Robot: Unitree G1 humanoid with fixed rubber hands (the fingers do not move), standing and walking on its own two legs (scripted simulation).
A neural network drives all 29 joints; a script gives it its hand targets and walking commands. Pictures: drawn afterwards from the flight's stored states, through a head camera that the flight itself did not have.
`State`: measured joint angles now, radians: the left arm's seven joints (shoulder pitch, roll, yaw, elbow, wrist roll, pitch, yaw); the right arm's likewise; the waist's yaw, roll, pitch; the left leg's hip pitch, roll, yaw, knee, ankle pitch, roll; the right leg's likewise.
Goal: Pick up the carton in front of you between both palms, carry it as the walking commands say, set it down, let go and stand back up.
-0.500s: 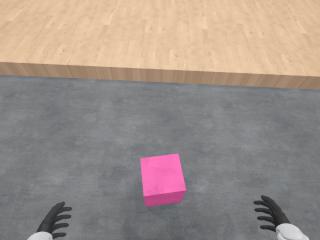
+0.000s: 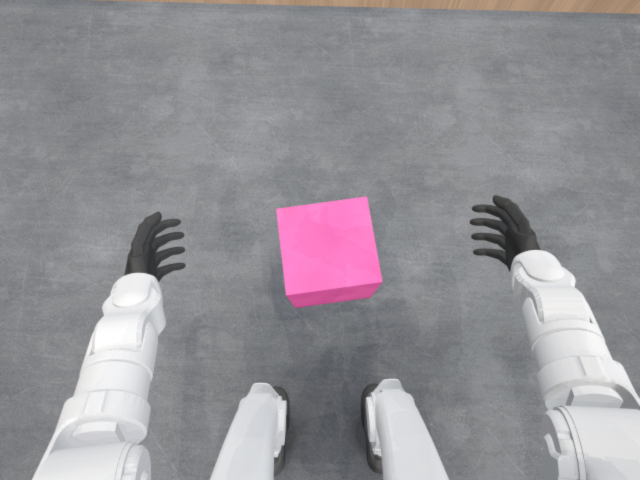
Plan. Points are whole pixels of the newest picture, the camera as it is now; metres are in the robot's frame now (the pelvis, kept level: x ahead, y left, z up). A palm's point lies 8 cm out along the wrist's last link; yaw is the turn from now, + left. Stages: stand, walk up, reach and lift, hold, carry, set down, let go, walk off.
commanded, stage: reach and lift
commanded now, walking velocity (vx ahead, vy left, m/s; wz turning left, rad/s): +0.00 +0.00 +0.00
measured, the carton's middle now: (327, 257) +0.50 +0.00 -0.57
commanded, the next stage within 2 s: none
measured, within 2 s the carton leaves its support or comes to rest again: neither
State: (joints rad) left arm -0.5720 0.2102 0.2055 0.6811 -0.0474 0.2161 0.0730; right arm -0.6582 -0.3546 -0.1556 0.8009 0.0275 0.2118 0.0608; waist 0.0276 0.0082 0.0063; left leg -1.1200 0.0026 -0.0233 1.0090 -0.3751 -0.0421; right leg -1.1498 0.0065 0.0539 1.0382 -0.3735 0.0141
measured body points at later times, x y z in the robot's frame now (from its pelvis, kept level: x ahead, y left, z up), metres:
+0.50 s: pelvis -0.02 +0.00 -0.05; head +0.32 -0.02 +0.24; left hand +0.50 +0.19 -0.18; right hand +0.55 -0.19 -0.18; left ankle +0.04 +0.14 -0.66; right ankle +0.05 -0.12 -0.66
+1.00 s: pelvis -0.05 +0.00 -0.23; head +0.32 -0.03 +0.02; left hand +0.49 +0.20 -0.39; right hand +0.53 -0.19 -0.40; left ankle +0.04 +0.15 -0.66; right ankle +0.05 -0.12 -0.66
